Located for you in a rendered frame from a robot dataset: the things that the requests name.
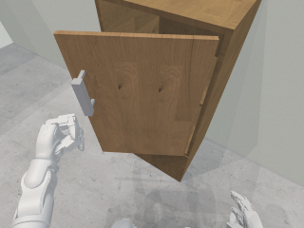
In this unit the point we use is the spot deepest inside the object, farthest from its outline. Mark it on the robot left hand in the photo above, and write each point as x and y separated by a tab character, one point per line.
52	143

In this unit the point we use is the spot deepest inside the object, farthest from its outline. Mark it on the robot left forearm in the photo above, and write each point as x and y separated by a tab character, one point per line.
35	207

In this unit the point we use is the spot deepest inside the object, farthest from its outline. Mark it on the cupboard door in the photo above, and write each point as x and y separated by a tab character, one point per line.
147	87

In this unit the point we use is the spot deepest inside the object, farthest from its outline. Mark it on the handle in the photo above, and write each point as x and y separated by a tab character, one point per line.
81	93

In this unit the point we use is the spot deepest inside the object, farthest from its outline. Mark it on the robot right hand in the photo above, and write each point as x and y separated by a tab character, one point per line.
247	217

